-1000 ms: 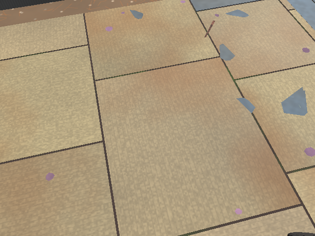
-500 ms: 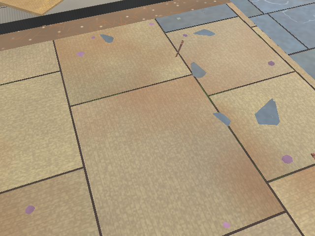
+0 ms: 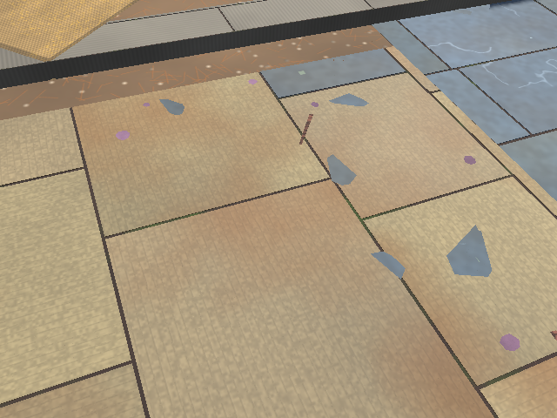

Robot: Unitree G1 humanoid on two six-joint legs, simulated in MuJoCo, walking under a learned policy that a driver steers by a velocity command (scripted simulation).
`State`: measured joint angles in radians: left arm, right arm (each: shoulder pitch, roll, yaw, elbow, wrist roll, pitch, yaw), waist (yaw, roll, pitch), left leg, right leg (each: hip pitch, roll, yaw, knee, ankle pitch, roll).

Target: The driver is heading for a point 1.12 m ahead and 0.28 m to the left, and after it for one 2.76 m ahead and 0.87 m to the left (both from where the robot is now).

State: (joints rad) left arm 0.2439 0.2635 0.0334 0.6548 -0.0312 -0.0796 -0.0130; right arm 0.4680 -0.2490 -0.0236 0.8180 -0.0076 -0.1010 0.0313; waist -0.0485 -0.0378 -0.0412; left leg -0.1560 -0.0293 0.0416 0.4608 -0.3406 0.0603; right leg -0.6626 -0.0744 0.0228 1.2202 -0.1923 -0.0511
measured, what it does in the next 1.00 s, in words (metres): walks ahead, turning left: right foot, then left foot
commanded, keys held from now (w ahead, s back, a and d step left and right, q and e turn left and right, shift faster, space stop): w+shift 0.32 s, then w+q+shift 0.68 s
